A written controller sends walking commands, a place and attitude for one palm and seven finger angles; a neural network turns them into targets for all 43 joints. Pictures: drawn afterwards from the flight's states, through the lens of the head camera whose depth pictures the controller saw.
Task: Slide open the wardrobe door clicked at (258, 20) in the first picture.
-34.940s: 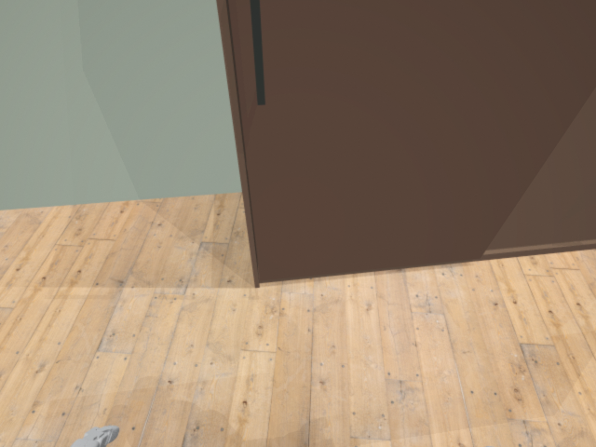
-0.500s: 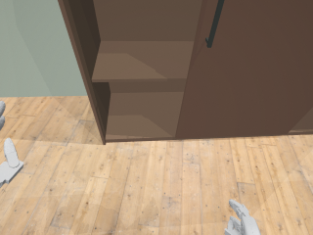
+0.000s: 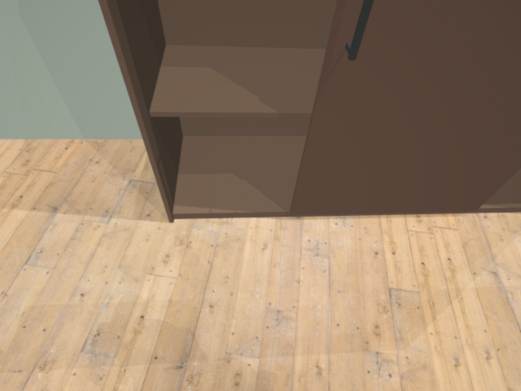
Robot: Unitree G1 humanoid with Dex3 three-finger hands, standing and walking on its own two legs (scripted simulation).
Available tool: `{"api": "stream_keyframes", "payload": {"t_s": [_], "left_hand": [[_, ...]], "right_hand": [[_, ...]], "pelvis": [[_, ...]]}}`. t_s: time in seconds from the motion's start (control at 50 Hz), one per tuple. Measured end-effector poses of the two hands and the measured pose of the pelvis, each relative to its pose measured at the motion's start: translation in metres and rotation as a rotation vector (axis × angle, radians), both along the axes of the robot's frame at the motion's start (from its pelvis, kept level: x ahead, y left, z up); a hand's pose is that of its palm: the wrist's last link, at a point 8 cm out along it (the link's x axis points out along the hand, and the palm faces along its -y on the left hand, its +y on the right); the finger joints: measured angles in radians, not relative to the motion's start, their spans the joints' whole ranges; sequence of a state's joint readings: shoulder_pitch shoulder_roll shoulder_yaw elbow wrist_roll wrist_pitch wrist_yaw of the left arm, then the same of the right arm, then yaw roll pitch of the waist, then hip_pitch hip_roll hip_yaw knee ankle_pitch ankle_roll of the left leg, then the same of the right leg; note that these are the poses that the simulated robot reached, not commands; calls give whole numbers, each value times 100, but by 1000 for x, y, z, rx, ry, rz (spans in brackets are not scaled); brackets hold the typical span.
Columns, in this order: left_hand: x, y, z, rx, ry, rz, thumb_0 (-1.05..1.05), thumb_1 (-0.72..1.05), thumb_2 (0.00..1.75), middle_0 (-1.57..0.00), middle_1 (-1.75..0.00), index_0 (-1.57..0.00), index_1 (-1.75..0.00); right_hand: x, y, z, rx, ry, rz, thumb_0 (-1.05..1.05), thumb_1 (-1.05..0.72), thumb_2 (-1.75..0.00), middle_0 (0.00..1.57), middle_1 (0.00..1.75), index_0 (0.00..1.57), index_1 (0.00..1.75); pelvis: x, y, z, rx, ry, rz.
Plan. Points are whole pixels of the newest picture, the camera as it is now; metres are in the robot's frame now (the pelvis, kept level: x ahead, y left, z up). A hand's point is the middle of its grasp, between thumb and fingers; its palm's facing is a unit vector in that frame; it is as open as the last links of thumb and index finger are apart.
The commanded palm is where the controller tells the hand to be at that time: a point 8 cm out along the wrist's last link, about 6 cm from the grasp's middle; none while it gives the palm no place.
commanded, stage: let the arm hang, fingers relaxed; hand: left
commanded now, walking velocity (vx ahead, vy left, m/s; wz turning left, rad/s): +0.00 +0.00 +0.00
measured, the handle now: out of the picture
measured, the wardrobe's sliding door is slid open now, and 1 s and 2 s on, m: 0.53 0.53 0.53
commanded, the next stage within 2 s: look to check the result in 0.64 s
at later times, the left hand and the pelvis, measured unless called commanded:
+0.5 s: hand out of the picture +0.11 +0.24 -0.14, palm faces -0.03 -0.94 -0.34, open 7.4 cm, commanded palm none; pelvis +0.02 +0.00 +0.01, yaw -1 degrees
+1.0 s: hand out of the picture +0.11 +0.23 -0.14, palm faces -0.02 -0.94 -0.34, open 7.4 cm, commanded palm none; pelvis +0.04 -0.02 +0.01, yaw +0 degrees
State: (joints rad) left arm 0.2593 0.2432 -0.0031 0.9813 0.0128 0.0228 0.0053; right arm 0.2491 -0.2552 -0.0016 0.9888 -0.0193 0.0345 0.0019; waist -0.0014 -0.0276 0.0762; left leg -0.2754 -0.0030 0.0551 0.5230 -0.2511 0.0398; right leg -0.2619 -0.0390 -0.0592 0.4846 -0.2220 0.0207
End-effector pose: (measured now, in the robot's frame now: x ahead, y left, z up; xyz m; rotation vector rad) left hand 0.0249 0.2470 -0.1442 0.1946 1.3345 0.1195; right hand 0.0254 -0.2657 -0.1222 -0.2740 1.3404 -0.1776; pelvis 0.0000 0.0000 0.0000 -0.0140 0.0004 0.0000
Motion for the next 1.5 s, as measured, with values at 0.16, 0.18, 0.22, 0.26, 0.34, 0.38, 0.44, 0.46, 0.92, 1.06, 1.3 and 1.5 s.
{"api": "stream_keyframes", "payload": {"t_s": [0.16, 0.18, 0.22, 0.26, 0.34, 0.38, 0.44, 0.46, 0.92, 1.06, 1.3, 1.5], "left_hand": [[4, 35, 23, 111, 6, 4, 1, 92, 90, -20, -30, -21, -30], [8, 38, 26, 123, -2, 1, 1, 92, 90, -20, -30, -21, -30], [17, 43, 31, 142, -23, -5, 1, 91, 90, -20, -30, -21, -30], [27, 46, 36, 154, -45, -11, 1, 91, 90, -20, -30, -21, -30], [49, 47, 41, 162, -93, -25, 1, 91, 90, -20, -30, -21, -30], [59, 45, 42, 158, -115, -31, 1, 91, 90, -20, -30, -20, -30], [73, 40, 42, 146, -141, -40, 1, 91, 90, -20, -30, -21, -30], [76, 38, 42, 140, -147, -43, 1, 91, 90, -20, -30, -21, -30], [81, 26, 35, 120, -92, -26, 1, 90, 90, -20, -30, -21, -30], [81, 29, 40, 140, -93, -17, 1, 90, 90, -20, -30, -21, -30], [89, 23, 41, 138, -118, -22, 1, 90, 90, -20, -30, -21, -30], [91, 17, 39, 124, -119, -29, 1, 90, 90, -20, -30, -21, -30]], "right_hand": [[8, 2, -9, 35, -32, -22, 1, -91, -90, 20, 30, 20, 30], [12, 2, -10, 39, -40, -21, 1, -91, -90, 20, 30, 20, 30], [19, 1, -11, 45, -57, -17, 0, -91, -90, 20, 30, 20, 30], [26, 0, -11, 48, -73, -13, 0, -91, -90, 20, 30, 20, 30], [39, -4, -8, 43, -99, -4, 0, -91, -90, 20, 30, 20, 30], [45, -8, -6, 36, -109, -1, 0, -91, -90, 20, 30, 20, 30], [53, -14, -1, 22, -122, 3, 0, -91, -90, 20, 30, 20, 30], [55, -16, 0, 16, -124, 4, 0, -91, -90, 20, 30, 20, 30], [75, -40, 10, -31, -96, 15, 0, -91, -90, 20, 30, 20, 30], [83, -39, 8, -18, -106, 22, 0, -91, -90, 20, 30, 20, 30], [87, -43, 9, -19, -117, 25, 0, -91, -90, 20, 30, 20, 30], [79, -50, 11, -33, -102, 19, 0, -91, -90, 20, 30, 20, 30]], "pelvis": [[3, 1, 4, 4, -13, -13], [4, 2, 5, 5, -13, -14], [5, 2, 6, 8, -14, -16], [6, 1, 6, 10, -14, -18], [9, 1, 8, 13, -15, -20], [11, 0, 9, 15, -16, -20], [14, -2, 9, 16, -18, -19], [15, -2, 10, 17, -18, -19], [33, -15, 13, 14, -12, -9], [37, -17, 13, 15, -15, -7], [38, -21, 13, 15, -18, -6], [36, -24, 14, 15, -20, -7]]}}
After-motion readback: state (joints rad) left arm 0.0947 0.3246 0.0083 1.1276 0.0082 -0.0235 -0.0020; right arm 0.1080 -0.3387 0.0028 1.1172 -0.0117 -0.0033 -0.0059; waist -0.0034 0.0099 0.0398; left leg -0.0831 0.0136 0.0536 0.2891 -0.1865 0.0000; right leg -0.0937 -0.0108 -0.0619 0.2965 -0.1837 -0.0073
